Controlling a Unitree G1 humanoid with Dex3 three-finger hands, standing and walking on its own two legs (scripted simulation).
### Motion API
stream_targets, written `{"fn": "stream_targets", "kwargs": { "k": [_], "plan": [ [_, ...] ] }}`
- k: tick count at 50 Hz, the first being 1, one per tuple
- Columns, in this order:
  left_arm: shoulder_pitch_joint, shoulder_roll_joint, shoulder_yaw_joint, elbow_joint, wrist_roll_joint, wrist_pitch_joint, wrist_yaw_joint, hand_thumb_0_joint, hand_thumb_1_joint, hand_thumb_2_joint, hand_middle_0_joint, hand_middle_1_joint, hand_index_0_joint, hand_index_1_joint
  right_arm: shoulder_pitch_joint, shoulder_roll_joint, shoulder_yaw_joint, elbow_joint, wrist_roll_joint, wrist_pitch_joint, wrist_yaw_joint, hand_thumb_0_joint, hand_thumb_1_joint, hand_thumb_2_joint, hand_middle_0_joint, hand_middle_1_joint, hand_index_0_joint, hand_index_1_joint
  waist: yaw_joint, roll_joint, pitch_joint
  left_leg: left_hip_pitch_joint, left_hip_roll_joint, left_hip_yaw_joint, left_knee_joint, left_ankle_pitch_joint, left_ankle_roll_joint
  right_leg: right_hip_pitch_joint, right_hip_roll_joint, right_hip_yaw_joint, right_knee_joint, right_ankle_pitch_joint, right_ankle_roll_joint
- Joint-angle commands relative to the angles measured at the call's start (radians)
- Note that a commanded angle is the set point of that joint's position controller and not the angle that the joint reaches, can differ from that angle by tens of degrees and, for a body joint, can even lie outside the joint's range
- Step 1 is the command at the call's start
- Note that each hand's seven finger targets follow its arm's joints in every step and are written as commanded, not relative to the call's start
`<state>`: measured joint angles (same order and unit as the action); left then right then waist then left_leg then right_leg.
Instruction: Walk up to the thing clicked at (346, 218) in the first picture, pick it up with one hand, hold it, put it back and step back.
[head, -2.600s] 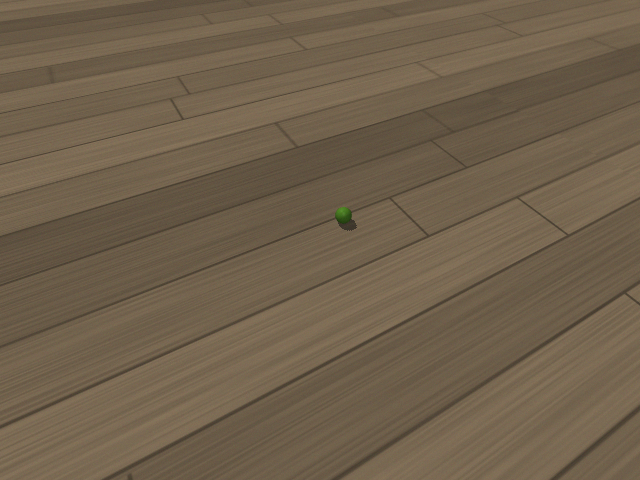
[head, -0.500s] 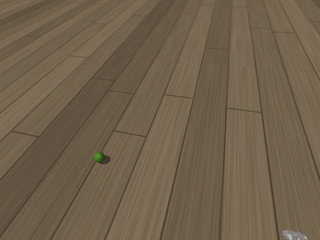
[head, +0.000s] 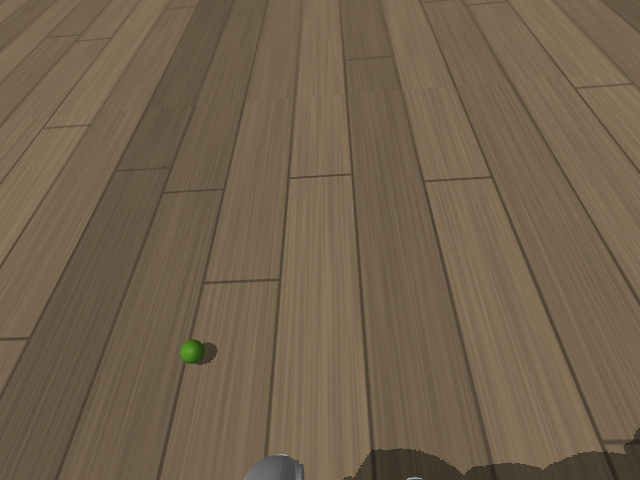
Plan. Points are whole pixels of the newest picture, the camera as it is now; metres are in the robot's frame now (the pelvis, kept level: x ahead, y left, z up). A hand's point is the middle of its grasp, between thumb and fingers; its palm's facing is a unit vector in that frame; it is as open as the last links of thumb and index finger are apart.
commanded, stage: walk up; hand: left
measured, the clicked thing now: (192, 351) +0.61 +0.47 -0.70
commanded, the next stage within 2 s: none
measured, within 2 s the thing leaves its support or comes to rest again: neither
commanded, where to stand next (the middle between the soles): +0.17 +0.51 m, yaw -34 degrees
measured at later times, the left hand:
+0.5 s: hand out of the picture +0.21 +0.53 -0.11, palm faces -0.25 -0.77 -0.58, open 7.4 cm
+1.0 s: hand out of the picture +0.27 +0.79 -0.13, palm faces -0.28 -0.72 -0.64, open 7.4 cm
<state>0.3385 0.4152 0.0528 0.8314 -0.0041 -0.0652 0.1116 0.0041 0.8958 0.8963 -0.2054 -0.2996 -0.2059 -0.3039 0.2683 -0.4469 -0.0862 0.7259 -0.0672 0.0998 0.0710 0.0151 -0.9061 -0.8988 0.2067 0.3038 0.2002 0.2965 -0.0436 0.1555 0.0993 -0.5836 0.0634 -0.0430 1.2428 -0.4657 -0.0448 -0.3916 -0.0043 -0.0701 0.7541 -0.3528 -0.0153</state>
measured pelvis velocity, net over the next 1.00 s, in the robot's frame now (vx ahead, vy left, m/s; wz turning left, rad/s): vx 0.08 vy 0.50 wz -0.37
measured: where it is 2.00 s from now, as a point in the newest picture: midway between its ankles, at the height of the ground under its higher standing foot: outside the picture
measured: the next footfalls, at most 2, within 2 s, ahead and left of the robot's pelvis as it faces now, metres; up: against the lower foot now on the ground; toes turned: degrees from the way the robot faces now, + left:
left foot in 0.20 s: +0.14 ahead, +0.29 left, +0.00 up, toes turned -4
right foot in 0.52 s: +0.15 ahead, +0.14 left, +0.00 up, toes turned -18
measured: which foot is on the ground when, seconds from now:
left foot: up 0.00-0.18, down 0.20-0.52, up 0.54-0.82, down 0.84-1.00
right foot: down 0.00-0.22, up 0.24-0.50, down 0.52-0.86, up 0.88-1.00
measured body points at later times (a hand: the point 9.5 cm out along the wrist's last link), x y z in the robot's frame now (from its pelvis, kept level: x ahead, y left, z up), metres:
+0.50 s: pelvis +0.07 +0.24 +0.00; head +0.11 +0.20 +0.44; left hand +0.22 +0.57 -0.07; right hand +0.07 -0.09 -0.12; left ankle +0.10 +0.30 -0.71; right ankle +0.12 +0.15 -0.69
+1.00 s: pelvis +0.08 +0.50 -0.02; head +0.11 +0.47 +0.42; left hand +0.28 +0.83 -0.09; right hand +0.04 +0.16 -0.13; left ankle +0.12 +0.61 -0.71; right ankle +0.09 +0.32 -0.65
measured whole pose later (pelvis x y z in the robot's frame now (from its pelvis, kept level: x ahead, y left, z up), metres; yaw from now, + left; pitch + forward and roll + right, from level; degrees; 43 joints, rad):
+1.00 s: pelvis +0.08 +0.50 -0.02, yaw -21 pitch -2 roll -1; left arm 0.28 0.50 0.10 0.90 0.00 -0.03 0.14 0.01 0.90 0.90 -0.20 -0.30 -0.20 -0.30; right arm 0.25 -0.43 -0.09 0.70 -0.07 0.09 0.06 0.01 -0.91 -0.90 0.21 0.30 0.20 0.30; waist -0.05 0.07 0.12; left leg -0.43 0.07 0.04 0.99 -0.53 0.00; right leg -0.69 0.00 0.07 1.25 -0.48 -0.04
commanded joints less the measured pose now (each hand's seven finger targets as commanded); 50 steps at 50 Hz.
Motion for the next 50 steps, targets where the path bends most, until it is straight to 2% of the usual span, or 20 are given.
{"fn": "stream_targets", "kwargs": {
  "k": [1, 7, 10, 11, 12, 14, 19, 22, 24, 25, 26, 28, 33, 39, 42, 43, 44, 45, 47, 50],
  "plan": [
    [0.052, 0.369, 0.109, -0.082, 0.021, -0.036, 0.024, 0.0, 0.9, 0.9, -0.2, -0.3, -0.2, -0.3, -0.016, -0.21, -0.078, -0.129, 0.001, -0.025, 0.008, 0.0, -0.9, -0.9, 0.2, 0.3, 0.2, 0.3, -0.011, -0.235, -0.092, -0.06, 0.076, -0.075, -0.022, 0.064, 0.026, 0.018, -0.25, 0.334, -0.217, 0.269, -0.212],
    [0.072, 0.448, 0.137, -0.099, 0.046, -0.038, 0.026, 0.0, 0.9, 0.9, -0.2, -0.3, -0.2, -0.3, -0.107, -0.204, -0.097, -0.175, 0.006, -0.033, 0.028, 0.0, -0.9, -0.9, 0.2, 0.3, 0.2, 0.3, 0.015, -0.331, -0.105, 0.038, 0.03, 0.023, -0.237, -0.03, 0.053, -0.075, -0.231, 0.37, -0.135, 0.208, -0.219],
    [-0.009, 0.341, 0.093, -0.117, 0.034, -0.026, 0.033, 0.0, 0.9, 0.9, -0.2, -0.3, -0.2, -0.3, 0.137, -0.235, -0.133, -0.108, -0.017, -0.051, 0.016, 0.0, -0.9, -0.9, 0.2, 0.3, 0.2, 0.3, -0.153, -0.154, -0.204, 0.434, -0.036, 0.049, -0.564, 0.037, 0.062, -0.271, -0.109, 0.17, 0.271, 0.293, -0.091],
    [-0.015, 0.221, 0.06, -0.147, 0.022, -0.027, 0.04, 0.0, 0.9, 0.9, -0.2, -0.3, -0.2, -0.3, 0.137, -0.365, -0.154, -0.123, -0.022, -0.064, 0.004, 0.0, -0.9, -0.9, 0.2, 0.3, 0.2, 0.3, -0.155, 0.288, -0.169, 0.49, 0.244, -0.418, -0.79, 0.169, 0.113, -0.549, 0.111, 0.022, 0.525, -0.213, -0.02],
    [-0.025, 0.267, 0.059, -0.12, 0.015, -0.028, 0.066, 0.0, 0.9, 0.9, -0.2, -0.3, -0.2, -0.3, 0.042, -0.416, -0.161, -0.129, 0.007, -0.069, -0.008, 0.0, -0.9, -0.9, 0.2, 0.3, 0.2, 0.3, -0.105, 0.307, -0.165, 0.431, 0.338, -0.636, -0.867, 0.175, 0.249, -0.54, 0.036, 0.139, 0.624, -0.299, -0.054],
    [-0.02, 0.307, 0.068, -0.051, 0.003, -0.026, 0.051, 0.0, 0.9, 0.9, -0.2, -0.3, -0.2, -0.3, -0.013, -0.262, -0.127, -0.162, 0.007, -0.063, -0.022, 0.0, -0.9, -0.9, 0.2, 0.3, 0.2, 0.3, -0.085, -0.011, -0.098, 0.37, 0.243, -0.345, -0.734, 0.367, 0.2, -0.484, 0.002, 0.128, 0.618, -0.164, -0.03],
    [0.122, 0.254, 0.067, -0.008, -0.016, -0.015, 0.022, 0.0, 0.9, 0.9, -0.2, -0.3, -0.2, -0.3, -0.074, -0.192, -0.093, -0.188, -0.01, -0.062, -0.03, 0.0, -0.9, -0.9, 0.2, 0.3, 0.2, 0.3, -0.026, 0.107, -0.127, 0.397, 0.196, -0.134, -0.66, 0.662, 0.247, -0.282, -0.042, 0.008, 0.354, -0.109, -0.013],
    [0.173, 0.241, 0.081, -0.029, -0.017, -0.014, 0.019, 0.0, 0.9, 0.9, -0.2, -0.3, -0.2, -0.3, -0.11, -0.176, -0.08, -0.213, -0.022, -0.049, -0.025, 0.0, -0.9, -0.9, 0.2, 0.3, 0.2, 0.3, 0.016, 0.07, -0.111, 0.222, 0.193, -0.084, -0.626, 0.632, 0.22, -0.047, -0.052, 0.021, 0.135, -0.031, -0.042],
    [0.348, 0.258, 0.106, 0.003, -0.004, -0.014, 0.029, 0.0, 0.9, 0.9, -0.2, -0.3, -0.2, -0.3, -0.197, -0.168, -0.07, -0.255, -0.015, -0.038, -0.015, 0.0, -0.9, -0.9, 0.2, 0.3, 0.2, 0.3, 0.135, -0.044, -0.168, 0.033, 0.119, 0.014, -0.431, 0.521, 0.137, 0.3, -0.048, 0.043, -0.138, 0.211, -0.07],
    [0.363, 0.321, 0.133, -0.009, 0.015, -0.016, 0.036, 0.0, 0.9, 0.9, -0.2, -0.3, -0.2, -0.3, -0.133, -0.122, -0.055, -0.253, -0.006, -0.039, -0.01, 0.0, -0.9, -0.9, 0.2, 0.3, 0.2, 0.3, 0.15, -0.19, -0.184, -0.123, 0.041, 0.061, -0.246, 0.363, 0.06, 0.463, -0.1, 0.181, -0.18, 0.184, -0.109],
    [0.336, 0.369, 0.147, -0.062, 0.036, -0.016, 0.045, 0.0, 0.9, 0.9, -0.2, -0.3, -0.2, -0.3, -0.049, -0.105, -0.049, -0.248, 0.0, -0.035, -0.013, 0.0, -0.9, -0.9, 0.2, 0.3, 0.2, 0.3, 0.122, -0.332, -0.235, -0.271, -0.012, 0.015, -0.02, -0.119, 0.006, 0.509, -0.366, 0.558, -0.235, 0.203, -0.23],
    [0.109, 0.396, 0.137, -0.156, 0.017, -0.02, 0.058, 0.0, 0.9, 0.9, -0.2, -0.3, -0.2, -0.3, -0.042, -0.215, -0.092, -0.235, -0.005, 0.0, -0.033, 0.0, -0.9, -0.9, 0.2, 0.3, 0.2, 0.3, 0.056, -0.173, -0.151, -0.221, 0.043, -0.158, 0.296, -0.139, -0.012, 0.145, -0.566, 0.802, -0.382, -0.017, -0.4],
    [0.003, 0.369, 0.134, -0.153, 0.042, -0.026, 0.037, 0.0, 0.9, 0.9, -0.2, -0.3, -0.2, -0.3, 0.014, -0.22, -0.101, -0.158, -0.005, -0.002, 0.007, 0.0, -0.9, -0.9, 0.2, 0.3, 0.2, 0.3, -0.002, -0.237, -0.079, -0.035, 0.051, -0.077, 0.18, 0.048, 0.038, -0.135, -0.254, 0.374, -0.267, -0.185, -0.2],
    [0.048, 0.443, 0.164, -0.109, 0.056, -0.019, 0.02, 0.0, 0.9, 0.9, -0.2, -0.3, -0.2, -0.3, -0.026, -0.204, -0.098, -0.159, 0.004, -0.001, 0.012, 0.0, -0.9, -0.9, 0.2, 0.3, 0.2, 0.3, 0.065, -0.334, -0.096, 0.03, 0.034, 0.043, -0.175, -0.151, 0.054, -0.119, -0.227, 0.412, -0.214, -0.21, -0.193],
    [-0.045, 0.385, 0.142, -0.109, 0.049, -0.003, 0.023, 0.0, 0.9, 0.9, -0.2, -0.3, -0.2, -0.3, 0.213, -0.221, -0.12, -0.078, -0.002, -0.016, 0.003, 0.0, -0.9, -0.9, 0.2, 0.3, 0.2, 0.3, -0.066, -0.202, -0.178, 0.351, -0.019, 0.079, -0.512, -0.062, 0.07, -0.264, -0.143, 0.253, 0.026, -0.119, -0.083],
    [-0.046, 0.272, 0.109, -0.105, 0.039, 0.004, 0.026, 0.0, 0.9, 0.9, -0.2, -0.3, -0.2, -0.3, 0.255, -0.282, -0.134, -0.072, -0.021, -0.026, -0.007, 0.0, -0.9, -0.9, 0.2, 0.3, 0.2, 0.3, -0.111, 0.103, -0.106, 0.354, 0.101, -0.161, -0.758, -0.198, 0.105, -0.449, 0.054, 0.086, 0.379, -0.178, -0.04],
    [-0.136, 0.273, 0.099, -0.13, 0.028, -0.003, 0.052, 0.0, 0.9, 0.9, -0.2, -0.3, -0.2, -0.3, 0.104, -0.398, -0.143, -0.106, 0.002, -0.029, -0.017, 0.0, -0.9, -0.9, 0.2, 0.3, 0.2, 0.3, -0.097, 0.299, -0.031, 0.179, 0.269, -0.512, -0.913, -0.152, 0.204, -0.524, 0.113, 0.103, 0.525, -0.277, -0.021],
    [-0.171, 0.3, 0.093, -0.11, 0.03, -0.009, 0.056, 0.0, 0.9, 0.9, -0.2, -0.3, -0.2, -0.3, -0.033, -0.385, -0.136, -0.135, 0.001, -0.035, -0.023, 0.0, -0.9, -0.9, 0.2, 0.3, 0.2, 0.3, -0.053, 0.155, 0.057, 0.049, 0.326, -0.594, -0.957, -0.177, 0.26, -0.476, 0.046, 0.136, 0.603, -0.221, -0.036],
    [-0.048, 0.297, 0.106, -0.014, -0.006, -0.007, 0.043, 0.0, 0.9, 0.9, -0.2, -0.3, -0.2, -0.3, -0.08, -0.274, -0.105, -0.142, -0.004, -0.042, -0.034, 0.0, -0.9, -0.9, 0.2, 0.3, 0.2, 0.3, -0.009, -0.025, 0.071, 0.118, 0.224, -0.347, -0.804, -0.078, 0.201, -0.466, 0.032, 0.144, 0.595, -0.14, -0.023],
    [0.039, 0.266, 0.09, 0.037, -0.016, -0.015, 0.022, 0.0, 0.9, 0.9, -0.2, -0.3, -0.2, -0.3, -0.087, -0.233, -0.089, -0.132, -0.008, -0.045, -0.033, 0.0, -0.9, -0.9, 0.2, 0.3, 0.2, 0.3, 0.003, 0.112, -0.025, 0.282, 0.177, -0.183, -0.671, 0.338, 0.243, -0.289, -0.001, 0.024, 0.424, -0.127, -0.014]
  ]
}}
